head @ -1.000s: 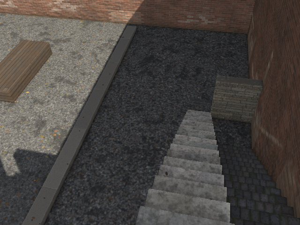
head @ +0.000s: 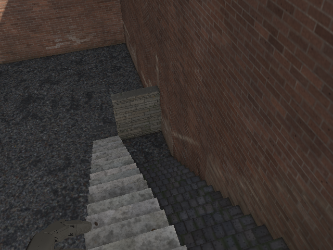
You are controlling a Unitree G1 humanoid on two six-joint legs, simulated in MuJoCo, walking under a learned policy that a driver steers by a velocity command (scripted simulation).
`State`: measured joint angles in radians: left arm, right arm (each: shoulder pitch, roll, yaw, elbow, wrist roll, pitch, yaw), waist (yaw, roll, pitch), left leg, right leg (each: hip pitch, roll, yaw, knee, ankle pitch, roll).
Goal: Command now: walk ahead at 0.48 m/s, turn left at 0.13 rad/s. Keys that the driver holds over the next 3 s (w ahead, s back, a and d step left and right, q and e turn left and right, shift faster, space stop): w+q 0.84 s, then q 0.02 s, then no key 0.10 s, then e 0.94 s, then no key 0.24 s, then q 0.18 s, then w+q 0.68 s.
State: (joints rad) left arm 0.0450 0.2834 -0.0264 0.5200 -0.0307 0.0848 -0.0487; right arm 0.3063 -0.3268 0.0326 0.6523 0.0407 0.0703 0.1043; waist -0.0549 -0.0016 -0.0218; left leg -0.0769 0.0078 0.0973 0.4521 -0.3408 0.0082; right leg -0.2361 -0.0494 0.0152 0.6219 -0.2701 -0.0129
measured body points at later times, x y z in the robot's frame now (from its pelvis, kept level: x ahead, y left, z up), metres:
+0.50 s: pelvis +0.03 -0.03 -0.01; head +0.02 -0.01 +0.44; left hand +0.14 +0.26 -0.07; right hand +0.34 -0.18 -0.02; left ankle -0.05 +0.08 -0.73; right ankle -0.01 -0.14 -0.73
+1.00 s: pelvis -0.02 +0.00 -0.01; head -0.01 -0.02 +0.44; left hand +0.04 +0.29 -0.07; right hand +0.32 -0.12 -0.05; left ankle -0.06 +0.08 -0.73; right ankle -0.02 -0.11 -0.74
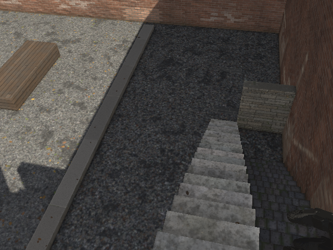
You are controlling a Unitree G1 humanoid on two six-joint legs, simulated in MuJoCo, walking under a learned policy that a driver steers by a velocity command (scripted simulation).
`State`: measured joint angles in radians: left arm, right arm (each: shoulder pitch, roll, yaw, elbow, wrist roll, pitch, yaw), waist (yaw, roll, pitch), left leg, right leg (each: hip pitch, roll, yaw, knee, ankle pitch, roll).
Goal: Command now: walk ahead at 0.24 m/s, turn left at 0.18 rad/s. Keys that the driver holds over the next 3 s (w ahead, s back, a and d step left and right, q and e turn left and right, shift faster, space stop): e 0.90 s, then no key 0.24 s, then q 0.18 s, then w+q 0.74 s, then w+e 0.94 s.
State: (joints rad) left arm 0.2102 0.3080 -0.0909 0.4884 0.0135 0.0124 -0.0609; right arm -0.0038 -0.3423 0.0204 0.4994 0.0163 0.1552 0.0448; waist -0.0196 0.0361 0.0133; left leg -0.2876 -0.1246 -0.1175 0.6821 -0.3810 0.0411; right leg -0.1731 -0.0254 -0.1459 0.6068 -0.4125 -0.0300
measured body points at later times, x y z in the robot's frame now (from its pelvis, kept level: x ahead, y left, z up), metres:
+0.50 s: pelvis -0.04 +0.02 +0.01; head -0.02 +0.00 +0.46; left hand +0.15 +0.26 -0.08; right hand +0.10 -0.27 -0.08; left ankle -0.01 +0.10 -0.72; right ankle -0.06 -0.08 -0.72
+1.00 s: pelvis -0.06 +0.08 -0.01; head -0.05 +0.09 +0.44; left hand +0.25 +0.24 -0.08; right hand -0.12 -0.15 -0.15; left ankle +0.00 +0.15 -0.73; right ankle -0.07 -0.08 -0.65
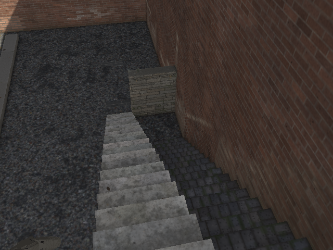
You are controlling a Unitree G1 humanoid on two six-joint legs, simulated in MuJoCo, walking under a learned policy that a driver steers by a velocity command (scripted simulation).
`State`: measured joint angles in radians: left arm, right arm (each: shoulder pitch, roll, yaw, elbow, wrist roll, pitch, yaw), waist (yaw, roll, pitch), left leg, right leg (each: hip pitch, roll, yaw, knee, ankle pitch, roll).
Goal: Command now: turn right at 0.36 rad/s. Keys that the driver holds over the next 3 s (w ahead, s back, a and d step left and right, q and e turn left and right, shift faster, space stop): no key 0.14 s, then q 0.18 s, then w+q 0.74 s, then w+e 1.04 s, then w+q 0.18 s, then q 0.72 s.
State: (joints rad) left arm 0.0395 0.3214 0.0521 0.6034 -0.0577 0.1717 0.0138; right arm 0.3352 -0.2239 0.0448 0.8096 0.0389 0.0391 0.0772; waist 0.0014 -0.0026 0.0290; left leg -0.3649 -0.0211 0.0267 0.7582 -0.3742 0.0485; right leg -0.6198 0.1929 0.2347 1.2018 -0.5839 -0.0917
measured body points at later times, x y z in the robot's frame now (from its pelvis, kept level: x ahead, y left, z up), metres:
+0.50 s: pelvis +0.04 -0.03 +0.04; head +0.05 +0.00 +0.49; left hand +0.19 +0.22 -0.07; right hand +0.15 -0.28 -0.08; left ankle +0.03 +0.09 -0.71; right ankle +0.09 -0.13 -0.65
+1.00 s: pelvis +0.16 +0.01 -0.04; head +0.19 +0.01 +0.41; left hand +0.03 +0.24 -0.17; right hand +0.46 -0.16 -0.13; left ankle +0.26 +0.20 -0.72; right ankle +0.09 -0.15 -0.71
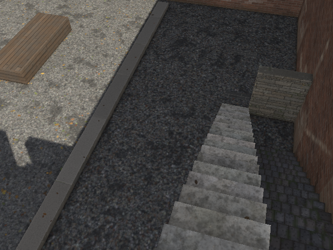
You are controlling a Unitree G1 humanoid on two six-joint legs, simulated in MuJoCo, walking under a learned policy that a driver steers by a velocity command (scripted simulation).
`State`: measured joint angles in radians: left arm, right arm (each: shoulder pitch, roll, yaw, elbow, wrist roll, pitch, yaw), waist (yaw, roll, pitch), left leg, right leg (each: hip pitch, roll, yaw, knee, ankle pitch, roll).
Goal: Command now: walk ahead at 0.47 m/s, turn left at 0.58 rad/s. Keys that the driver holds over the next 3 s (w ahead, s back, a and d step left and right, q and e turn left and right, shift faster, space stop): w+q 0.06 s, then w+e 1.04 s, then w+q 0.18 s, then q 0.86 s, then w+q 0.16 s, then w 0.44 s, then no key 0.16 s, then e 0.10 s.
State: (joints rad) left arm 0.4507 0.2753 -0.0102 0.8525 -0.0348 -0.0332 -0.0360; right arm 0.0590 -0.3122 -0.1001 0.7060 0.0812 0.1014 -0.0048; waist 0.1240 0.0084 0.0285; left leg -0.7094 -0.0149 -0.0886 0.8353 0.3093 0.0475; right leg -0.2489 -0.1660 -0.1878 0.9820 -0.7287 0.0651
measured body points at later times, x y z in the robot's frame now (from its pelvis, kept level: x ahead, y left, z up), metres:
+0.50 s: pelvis +0.22 +0.04 -0.14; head +0.22 +0.05 +0.31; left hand +0.33 +0.34 -0.26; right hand +0.13 -0.20 -0.28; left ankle +0.13 +0.16 -0.87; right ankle +0.41 -0.12 -0.81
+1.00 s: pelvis +0.49 -0.10 -0.40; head +0.53 -0.11 +0.05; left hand +0.46 +0.16 -0.53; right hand +0.52 -0.43 -0.52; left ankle +0.68 +0.00 -1.07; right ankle +0.35 -0.15 -1.06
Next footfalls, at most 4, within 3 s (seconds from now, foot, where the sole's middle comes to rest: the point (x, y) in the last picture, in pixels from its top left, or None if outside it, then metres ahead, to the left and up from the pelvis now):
0.12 left None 0.17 0.16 -0.90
0.74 right None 0.39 -0.16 -1.10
1.12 left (197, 246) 0.68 -0.03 -1.29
1.32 right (243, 247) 0.70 -0.28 -1.29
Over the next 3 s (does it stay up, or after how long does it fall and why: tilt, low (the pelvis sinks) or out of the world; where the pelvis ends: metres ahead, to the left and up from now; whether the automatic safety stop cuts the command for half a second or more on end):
stays up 1.08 -0.26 -0.92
